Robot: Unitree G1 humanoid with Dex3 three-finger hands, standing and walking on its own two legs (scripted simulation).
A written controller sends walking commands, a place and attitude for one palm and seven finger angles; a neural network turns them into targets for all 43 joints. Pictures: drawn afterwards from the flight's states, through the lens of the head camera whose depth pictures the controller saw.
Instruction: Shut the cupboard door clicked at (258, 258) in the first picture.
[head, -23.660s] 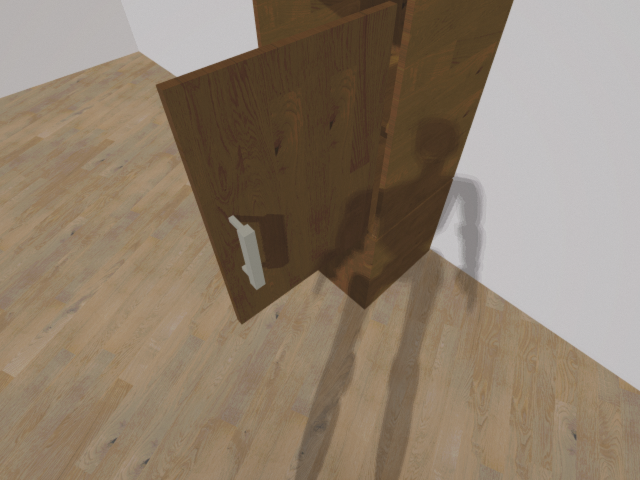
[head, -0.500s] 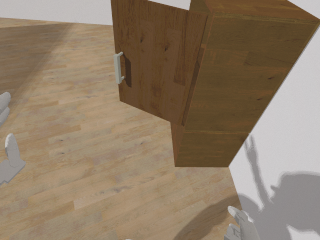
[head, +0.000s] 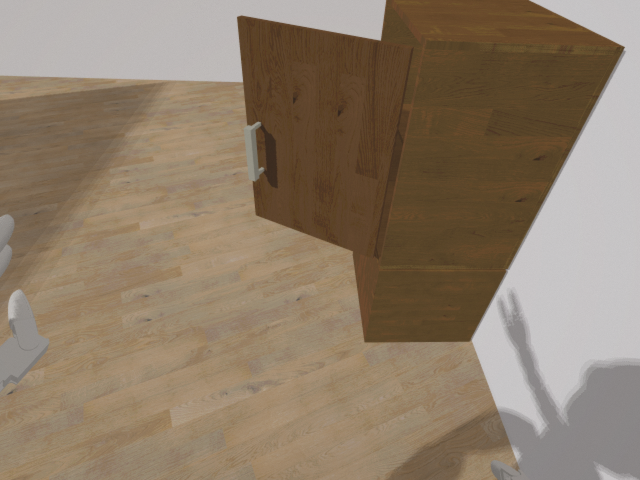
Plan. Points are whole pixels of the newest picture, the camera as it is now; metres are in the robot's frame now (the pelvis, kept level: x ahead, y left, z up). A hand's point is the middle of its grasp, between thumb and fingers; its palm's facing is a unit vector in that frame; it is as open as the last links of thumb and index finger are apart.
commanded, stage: stop stepping back and stand still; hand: left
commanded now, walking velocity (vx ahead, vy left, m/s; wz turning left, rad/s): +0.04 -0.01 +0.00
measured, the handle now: (255, 151) +0.98 +0.23 -0.08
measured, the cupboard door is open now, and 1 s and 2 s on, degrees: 61 61 61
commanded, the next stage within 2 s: let the arm hang, fingers relaxed in 0.44 s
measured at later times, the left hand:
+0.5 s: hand (57, 318) +0.22 +0.28 +0.16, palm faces +0.43 -0.79 -0.44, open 7.4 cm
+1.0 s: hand out of the picture -0.04 +0.20 -0.17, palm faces +0.02 -0.98 -0.20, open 7.1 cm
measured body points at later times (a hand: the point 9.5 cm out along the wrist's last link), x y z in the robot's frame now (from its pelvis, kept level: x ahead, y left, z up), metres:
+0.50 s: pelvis +0.02 +0.01 +0.00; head +0.01 +0.02 +0.45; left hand +0.19 +0.32 +0.19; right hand +0.18 -0.22 -0.08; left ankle +0.06 +0.12 -0.73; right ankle -0.03 -0.11 -0.73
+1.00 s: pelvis -0.01 +0.00 +0.01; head +0.01 +0.02 +0.46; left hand -0.04 +0.25 -0.15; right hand +0.00 -0.25 -0.14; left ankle +0.06 +0.12 -0.73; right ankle -0.03 -0.11 -0.73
